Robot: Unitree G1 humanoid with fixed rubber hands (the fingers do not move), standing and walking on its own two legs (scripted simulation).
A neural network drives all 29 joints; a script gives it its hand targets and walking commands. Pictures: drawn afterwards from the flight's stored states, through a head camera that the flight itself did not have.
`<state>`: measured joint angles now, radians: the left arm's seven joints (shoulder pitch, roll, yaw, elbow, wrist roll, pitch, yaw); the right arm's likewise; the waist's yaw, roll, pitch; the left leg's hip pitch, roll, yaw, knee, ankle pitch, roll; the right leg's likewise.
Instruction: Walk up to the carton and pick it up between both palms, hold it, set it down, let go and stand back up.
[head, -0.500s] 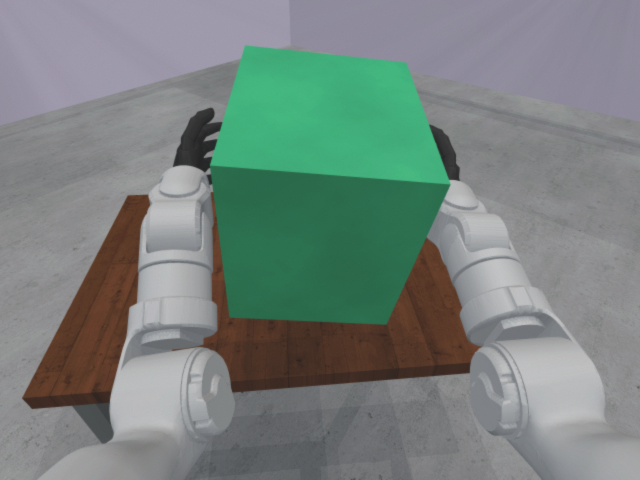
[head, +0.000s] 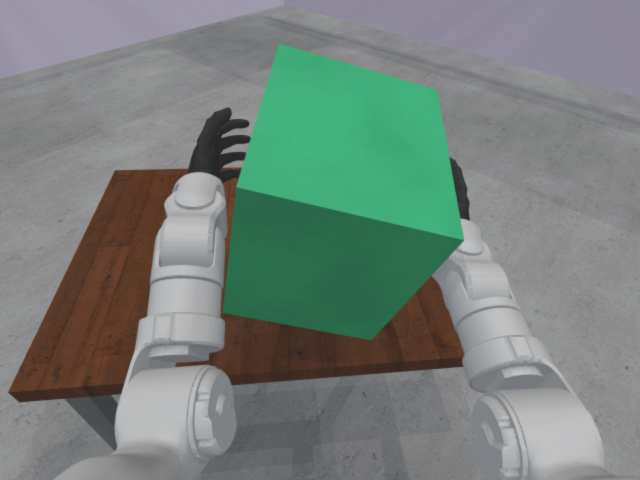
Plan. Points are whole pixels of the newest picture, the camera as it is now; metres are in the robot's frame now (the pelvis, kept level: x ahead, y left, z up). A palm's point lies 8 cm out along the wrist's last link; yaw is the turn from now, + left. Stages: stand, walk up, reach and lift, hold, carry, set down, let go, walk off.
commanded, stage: set down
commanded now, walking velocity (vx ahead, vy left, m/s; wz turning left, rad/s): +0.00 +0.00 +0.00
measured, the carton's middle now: (328, 202) +0.43 -0.01 +0.16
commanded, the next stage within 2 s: none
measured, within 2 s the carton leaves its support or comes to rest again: neither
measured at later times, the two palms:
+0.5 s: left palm (226, 193) +0.44 +0.12 +0.17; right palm (451, 224) +0.40 -0.17 +0.14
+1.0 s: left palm (235, 205) +0.45 +0.12 +0.14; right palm (453, 235) +0.40 -0.18 +0.12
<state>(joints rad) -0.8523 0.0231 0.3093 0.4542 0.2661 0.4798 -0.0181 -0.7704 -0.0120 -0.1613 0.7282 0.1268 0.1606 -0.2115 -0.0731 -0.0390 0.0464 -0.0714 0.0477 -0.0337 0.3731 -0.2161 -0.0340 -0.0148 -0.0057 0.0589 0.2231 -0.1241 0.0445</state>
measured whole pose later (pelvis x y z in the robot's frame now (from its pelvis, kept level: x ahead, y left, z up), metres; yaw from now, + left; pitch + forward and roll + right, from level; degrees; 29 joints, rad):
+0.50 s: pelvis +0.01 +0.00 +0.00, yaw +0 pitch -2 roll -1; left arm -0.85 0.02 0.31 0.68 0.29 0.29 0.00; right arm -0.78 -0.01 -0.24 0.84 0.06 0.09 -0.18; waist -0.07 -0.04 0.02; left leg -0.09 0.05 -0.03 0.34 -0.21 -0.03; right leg -0.05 -0.01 0.06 0.22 -0.13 0.04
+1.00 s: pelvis +0.02 +0.00 +0.00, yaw +0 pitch -1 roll -1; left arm -0.85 0.02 0.34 0.77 0.27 0.22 0.00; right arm -0.76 0.01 -0.26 0.85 0.00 0.08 -0.19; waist -0.09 -0.04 0.02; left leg -0.12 0.05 -0.03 0.34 -0.21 -0.03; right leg -0.07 -0.01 0.06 0.22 -0.13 0.04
